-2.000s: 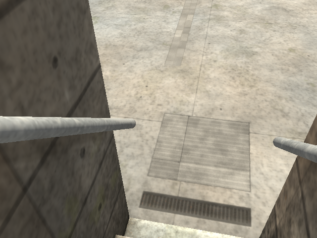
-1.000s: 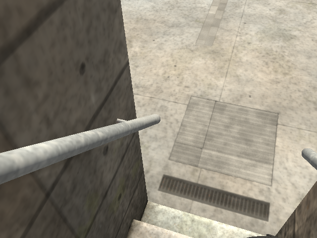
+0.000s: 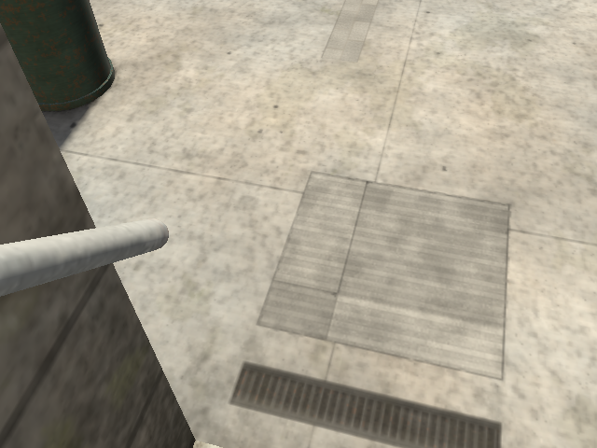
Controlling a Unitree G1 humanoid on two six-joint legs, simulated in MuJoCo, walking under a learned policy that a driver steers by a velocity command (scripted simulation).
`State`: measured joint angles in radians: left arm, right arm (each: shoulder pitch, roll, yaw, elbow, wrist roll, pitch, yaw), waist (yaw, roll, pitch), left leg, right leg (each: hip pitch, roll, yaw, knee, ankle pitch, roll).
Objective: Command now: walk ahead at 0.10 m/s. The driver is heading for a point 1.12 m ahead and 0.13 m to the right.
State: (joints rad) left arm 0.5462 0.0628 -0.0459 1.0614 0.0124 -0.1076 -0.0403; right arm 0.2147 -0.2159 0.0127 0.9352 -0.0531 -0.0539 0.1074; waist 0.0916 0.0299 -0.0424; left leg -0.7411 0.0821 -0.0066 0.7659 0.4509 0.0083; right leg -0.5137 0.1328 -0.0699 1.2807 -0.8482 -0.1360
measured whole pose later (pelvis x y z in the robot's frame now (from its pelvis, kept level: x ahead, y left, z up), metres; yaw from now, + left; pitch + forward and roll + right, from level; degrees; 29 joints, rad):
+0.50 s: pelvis +0.16 +0.02 -0.11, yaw -1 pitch +7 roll +1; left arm 0.15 0.22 -0.04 0.83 0.05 -0.05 -0.06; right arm 0.56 -0.21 0.00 1.07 -0.08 -0.10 0.03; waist -0.12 0.06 -0.11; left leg -0.43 -0.01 -0.05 0.65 -0.35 0.07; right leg -0.79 0.02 -0.01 1.84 -0.67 0.00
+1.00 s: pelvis +0.37 +0.01 -0.29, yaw +0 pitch +0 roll -4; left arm 0.56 0.17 0.00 1.12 0.12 -0.10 -0.09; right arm 0.16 -0.25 -0.04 0.84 -0.10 -0.05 0.09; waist 0.03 0.10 0.00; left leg -0.24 0.04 0.04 0.47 -0.06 0.09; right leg -0.39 -0.01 -0.07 1.73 -0.81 -0.04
